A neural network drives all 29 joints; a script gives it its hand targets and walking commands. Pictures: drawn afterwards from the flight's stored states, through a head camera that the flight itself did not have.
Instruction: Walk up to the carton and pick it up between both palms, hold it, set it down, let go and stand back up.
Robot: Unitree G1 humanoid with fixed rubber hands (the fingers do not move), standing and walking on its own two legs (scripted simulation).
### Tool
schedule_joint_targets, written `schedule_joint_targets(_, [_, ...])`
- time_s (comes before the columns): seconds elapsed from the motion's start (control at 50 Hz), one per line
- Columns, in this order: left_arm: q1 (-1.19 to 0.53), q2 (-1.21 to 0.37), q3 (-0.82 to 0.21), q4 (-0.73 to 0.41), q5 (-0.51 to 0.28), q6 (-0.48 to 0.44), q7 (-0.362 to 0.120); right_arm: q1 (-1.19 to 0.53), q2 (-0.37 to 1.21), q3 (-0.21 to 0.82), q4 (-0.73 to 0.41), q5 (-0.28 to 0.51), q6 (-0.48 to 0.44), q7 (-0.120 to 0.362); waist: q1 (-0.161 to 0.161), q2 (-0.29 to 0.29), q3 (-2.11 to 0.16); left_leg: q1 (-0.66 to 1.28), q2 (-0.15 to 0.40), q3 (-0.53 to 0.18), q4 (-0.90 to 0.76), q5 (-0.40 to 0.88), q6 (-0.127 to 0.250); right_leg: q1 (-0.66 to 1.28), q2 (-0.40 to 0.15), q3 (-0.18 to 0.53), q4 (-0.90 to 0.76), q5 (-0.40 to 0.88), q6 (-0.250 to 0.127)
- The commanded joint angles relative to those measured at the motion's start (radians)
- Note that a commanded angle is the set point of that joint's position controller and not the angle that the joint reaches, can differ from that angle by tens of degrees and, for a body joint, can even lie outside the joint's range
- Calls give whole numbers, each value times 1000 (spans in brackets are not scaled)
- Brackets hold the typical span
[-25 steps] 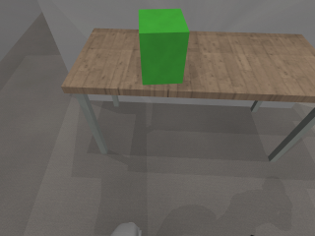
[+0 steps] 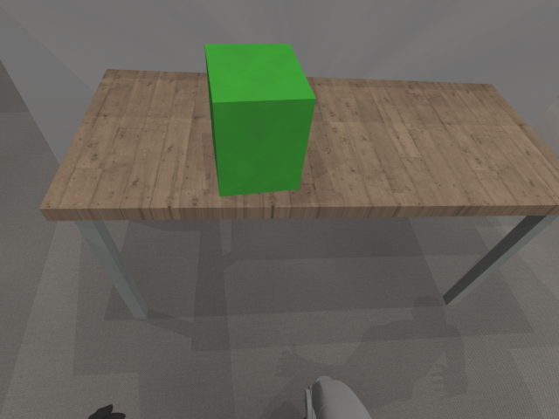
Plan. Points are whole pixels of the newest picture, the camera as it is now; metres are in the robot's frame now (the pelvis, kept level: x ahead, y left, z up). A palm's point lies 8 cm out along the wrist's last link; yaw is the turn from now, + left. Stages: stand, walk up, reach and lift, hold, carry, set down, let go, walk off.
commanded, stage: walk up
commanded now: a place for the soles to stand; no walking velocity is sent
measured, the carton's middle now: (254, 121) +0.70 +0.02 +0.02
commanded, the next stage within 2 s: none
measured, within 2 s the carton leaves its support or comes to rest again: neither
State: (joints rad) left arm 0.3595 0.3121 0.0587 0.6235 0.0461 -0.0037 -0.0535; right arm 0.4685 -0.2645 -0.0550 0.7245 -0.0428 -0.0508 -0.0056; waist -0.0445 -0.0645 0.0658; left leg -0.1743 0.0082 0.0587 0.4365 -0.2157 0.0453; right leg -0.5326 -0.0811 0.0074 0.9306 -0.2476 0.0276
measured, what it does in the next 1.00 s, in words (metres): walks ahead: right foot, then left foot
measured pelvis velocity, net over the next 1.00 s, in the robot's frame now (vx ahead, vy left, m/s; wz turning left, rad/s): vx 0.22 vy -0.07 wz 0.04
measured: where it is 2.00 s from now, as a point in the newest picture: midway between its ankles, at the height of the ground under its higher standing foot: outside the picture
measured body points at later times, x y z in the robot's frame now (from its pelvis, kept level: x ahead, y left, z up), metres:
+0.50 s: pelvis +0.18 -0.07 +0.00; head +0.20 -0.09 +0.45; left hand +0.16 +0.21 -0.11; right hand +0.30 -0.32 -0.12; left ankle +0.26 +0.09 -0.69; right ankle +0.16 -0.17 -0.74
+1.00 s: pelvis +0.22 -0.07 -0.02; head +0.23 -0.07 +0.43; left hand +0.32 +0.21 -0.11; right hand +0.34 -0.33 -0.13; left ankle +0.26 +0.06 -0.73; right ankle +0.23 -0.19 -0.74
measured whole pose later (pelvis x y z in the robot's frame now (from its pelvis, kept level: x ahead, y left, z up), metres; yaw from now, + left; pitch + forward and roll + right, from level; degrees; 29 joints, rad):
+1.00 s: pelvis +0.22 -0.07 -0.02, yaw +2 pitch -2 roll +0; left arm 0.33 0.28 0.03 0.60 0.02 0.00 0.02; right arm 0.24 -0.29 -0.03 0.69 -0.01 0.06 0.01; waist -0.01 0.02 0.05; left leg -0.37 0.02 0.02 0.70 -0.34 0.00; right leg -0.26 -0.02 -0.02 0.63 -0.33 0.00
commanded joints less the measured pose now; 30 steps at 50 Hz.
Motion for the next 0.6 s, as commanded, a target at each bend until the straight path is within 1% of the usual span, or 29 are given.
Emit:
schedule_joint_targets(0.0, [-31,34,11,-74,1,-15,-3,44,-164,-37,-49,0,-23,9,-13,206,50,-41,201,-239,-237,-294,159,-14,-5,-22,-182,42,0])
schedule_joint_targets(0.02, [-46,33,10,-77,-2,-17,-2,54,-168,-36,-49,-2,-20,10,-17,213,59,-30,206,-235,-224,-281,157,-10,-3,-25,-216,45,-6])
schedule_joint_targets(0.06, [-70,30,16,-85,1,-26,3,77,-173,-34,-43,-1,-16,13,-23,198,62,-51,228,-235,-208,-265,157,46,4,-32,-257,58,-21])
schedule_joint_targets(0.08, [-66,26,18,-88,-2,-32,6,64,-185,-34,-45,-1,-12,15,-11,203,64,-73,228,-220,-189,-265,153,98,7,-30,-287,49,-30])
schedule_joint_targets(0.1, [-46,28,19,-84,-2,-39,12,53,-189,-32,-49,-2,-10,15,5,178,54,-83,228,-211,-148,-242,144,154,15,-37,-326,47,-40])
schedule_joint_targets(0.12, [0,30,25,-75,1,-47,19,34,-195,-29,-52,-2,-7,16,38,149,43,-120,217,-185,-86,-228,128,244,26,-45,-367,61,-50])
schedule_joint_targets(0.14, [68,47,34,-53,6,-56,29,29,-179,-20,-59,-4,-4,16,72,102,19,-176,195,-156,11,-204,106,367,49,-53,-390,40,-61])
schedule_joint_targets(0.16, [155,78,44,-29,14,-65,41,73,-130,-3,-61,-3,-2,18,102,11,-42,-234,136,-96,206,-167,72,520,30,-16,-417,-7,-72])
schedule_joint_targets(0.18, [242,164,63,-27,29,-73,52,121,-47,27,-96,2,-1,24,133,-175,-130,-381,31,-11,541,-269,3,656,-193,315,-521,-189,-144])
schedule_joint_targets(0.2, [265,231,78,-34,22,-63,65,134,-73,19,-120,-4,16,17,126,-163,-103,-512,-21,-47,696,-407,-42,640,-376,656,-653,-289,-236])
schedule_joint_targets(0.22, [239,210,71,-25,-3,-51,74,70,-139,-3,-128,-18,36,7,136,-50,-30,-522,29,-117,777,-359,-43,525,-392,670,-694,-352,-286])
schedule_joint_targets(0.24, [196,169,50,-27,-15,-49,73,28,-143,-9,-134,-14,40,10,125,-5,47,-529,40,-133,817,-280,-46,465,-333,528,-671,-191,-268])
schedule_joint_targets(0.26, [155,143,34,-24,-11,-50,73,36,-122,-7,-126,0,34,16,106,-13,62,-524,46,-134,787,-221,-47,443,-278,376,-642,6,-247])
schedule_joint_targets(0.28, [123,123,24,-29,-7,-55,71,56,-106,-6,-115,2,31,21,79,-40,55,-474,67,-128,729,-176,-52,405,-236,268,-637,129,-215])
schedule_joint_targets(0.3, [97,104,15,-21,-4,-60,69,77,-92,-6,-107,5,28,28,54,-54,29,-409,67,-122,684,-149,-55,373,-195,179,-638,209,-195])
schedule_joint_targets(0.32, [94,96,8,-10,-4,-63,66,84,-81,-5,-102,5,27,34,46,-79,9,-372,55,-98,669,-124,-59,361,-173,133,-636,252,-197])
schedule_joint_targets(0.34, [105,91,5,2,-5,-68,65,62,-72,-4,-108,1,26,38,52,-89,7,-368,51,-82,647,-98,-63,362,-161,110,-636,296,-206])
schedule_joint_targets(0.36, [120,88,2,12,-6,-72,65,31,-65,-1,-117,-1,29,41,58,-81,13,-385,48,-71,613,-65,-66,370,-155,91,-639,323,-208])
schedule_joint_targets(0.38, [124,93,1,17,-11,-71,65,2,-55,1,-123,-1,32,42,58,-89,24,-381,48,-62,568,-40,-70,352,-149,69,-642,335,-207])
schedule_joint_targets(0.42, [122,90,-5,18,-15,-66,67,-64,-42,7,-139,-1,40,38,57,-85,38,-344,38,-39,444,13,-70,341,-122,16,-601,464,-191])
schedule_joint_targets(0.44, [123,96,-6,18,-18,-60,66,-87,-32,12,-142,1,39,34,60,-99,25,-301,27,-17,380,36,-69,340,-103,-21,-573,520,-183])
schedule_joint_targets(0.46, [131,98,-8,15,-22,-55,68,-114,-27,16,-145,3,40,29,68,-91,22,-271,9,2,331,68,-69,345,-93,-32,-538,598,-171])
schedule_joint_targets(0.48, [149,112,-5,11,-24,-50,68,-132,-23,16,-145,4,40,24,77,-91,-4,-222,0,15,299,91,-66,344,-101,-33,-504,629,-172])
schedule_joint_targets(0.5, [155,123,-3,3,-24,-44,68,-140,-21,19,-143,5,41,19,76,-95,-24,-179,-5,16,271,89,-60,344,-116,-22,-476,630,-170])
schedule_joint_targets(0.52, [154,130,-3,-7,-23,-36,68,-135,-30,18,-140,3,42,12,67,-77,-37,-129,-6,8,228,94,-50,335,-133,7,-447,599,-168])
schedule_joint_targets(0.54, [145,130,-9,-21,-27,-29,68,-128,-42,14,-136,3,42,6,49,-59,-30,-69,-6,-2,160,123,-36,301,-131,19,-412,551,-154])
schedule_joint_targets(0.56, [124,128,-18,-32,-31,-24,66,-90,-65,9,-125,3,36,2,13,-15,-42,25,-1,-17,60,207,-18,259,-114,13,-351,453,-134])
schedule_joint_targets(0.58, [147,108,-31,-42,-36,-25,64,-54,-113,-5,-112,-3,29,-2,-5,58,-82,142,47,-76,23,331,12,203,-79,-8,-250,334,-95])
